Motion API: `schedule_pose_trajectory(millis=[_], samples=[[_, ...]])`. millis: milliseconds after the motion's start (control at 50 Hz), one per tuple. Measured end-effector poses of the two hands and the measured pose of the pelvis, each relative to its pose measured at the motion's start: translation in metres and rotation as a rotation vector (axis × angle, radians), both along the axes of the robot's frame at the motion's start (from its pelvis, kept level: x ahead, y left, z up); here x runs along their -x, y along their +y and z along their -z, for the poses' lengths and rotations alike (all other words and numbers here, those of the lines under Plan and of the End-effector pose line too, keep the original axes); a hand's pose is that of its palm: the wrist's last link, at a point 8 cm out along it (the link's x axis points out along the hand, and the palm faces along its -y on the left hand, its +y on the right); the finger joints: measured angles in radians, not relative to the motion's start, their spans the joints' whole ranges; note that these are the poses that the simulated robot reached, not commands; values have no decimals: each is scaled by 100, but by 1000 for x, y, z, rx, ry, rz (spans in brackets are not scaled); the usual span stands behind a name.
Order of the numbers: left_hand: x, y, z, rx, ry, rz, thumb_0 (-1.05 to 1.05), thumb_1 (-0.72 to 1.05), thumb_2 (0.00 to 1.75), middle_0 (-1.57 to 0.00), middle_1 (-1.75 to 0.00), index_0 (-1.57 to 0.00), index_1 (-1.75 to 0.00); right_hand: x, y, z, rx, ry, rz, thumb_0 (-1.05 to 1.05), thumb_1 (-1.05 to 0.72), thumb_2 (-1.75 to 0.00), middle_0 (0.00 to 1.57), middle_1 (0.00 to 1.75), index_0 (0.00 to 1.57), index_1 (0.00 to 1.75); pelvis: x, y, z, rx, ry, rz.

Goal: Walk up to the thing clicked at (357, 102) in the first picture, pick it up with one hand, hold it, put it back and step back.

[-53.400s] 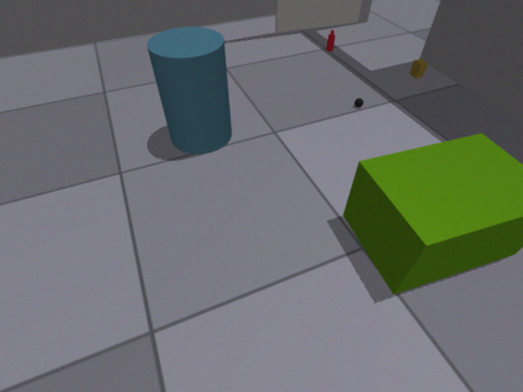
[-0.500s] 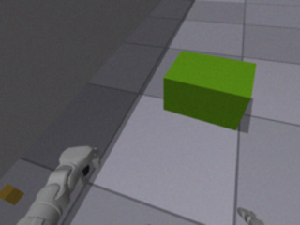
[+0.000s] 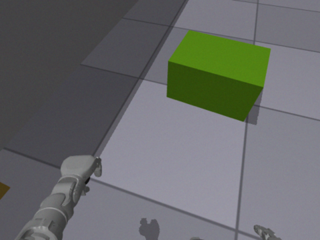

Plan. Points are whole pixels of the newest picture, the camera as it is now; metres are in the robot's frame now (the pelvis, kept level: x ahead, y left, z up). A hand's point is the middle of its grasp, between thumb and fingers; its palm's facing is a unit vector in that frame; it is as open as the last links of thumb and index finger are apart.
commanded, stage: crouch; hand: left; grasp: from above
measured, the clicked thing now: (79, 177) +0.33 +0.24 -0.11
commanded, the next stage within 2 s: lower in 1.64 s
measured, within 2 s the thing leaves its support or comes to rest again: neither
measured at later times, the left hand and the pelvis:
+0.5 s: hand (103, 188) +0.37 +0.23 -0.34, palm faces -0.45 +0.01 -0.89, open 6.8 cm; pelvis -0.04 +0.01 -0.20, yaw -1 degrees
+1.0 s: hand (110, 193) +0.39 +0.24 -0.49, palm faces -0.45 -0.02 -0.90, open 6.3 cm; pelvis -0.06 +0.01 -0.33, yaw -2 degrees
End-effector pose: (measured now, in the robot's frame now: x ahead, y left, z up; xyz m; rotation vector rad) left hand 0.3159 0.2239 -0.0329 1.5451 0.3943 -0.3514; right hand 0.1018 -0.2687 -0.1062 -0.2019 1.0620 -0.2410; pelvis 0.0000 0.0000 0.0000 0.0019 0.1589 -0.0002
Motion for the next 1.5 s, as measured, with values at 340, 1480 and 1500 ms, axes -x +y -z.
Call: schedule_pose_trajectory(millis=[340, 1480, 1500], samples=[[-52, 0, 168, -32, -66, -13, 0, 23, 64, -59, -79, -86, -83, 98, -4, 146, 74, 229, 84, 0, -90, -90, 20, 30, 20, 30, 33, 11, 143, 30, 328, 2], [-96, 10, 465, 13, -1, -29, -6, 29, 50, -67, -60, -98, -65, 146, 2, 382, 27, 405, -81, 0, -91, -91, 20, 30, 20, 30, 64, 6, 388, 77, 455, 21], [-97, 10, 467, 12, -2, -29, -6, 29, 50, -67, -59, -98, -65, 147, 2, 383, 26, 407, -84, 0, -91, -91, 20, 30, 20, 30, 64, 6, 390, 77, 454, 21]])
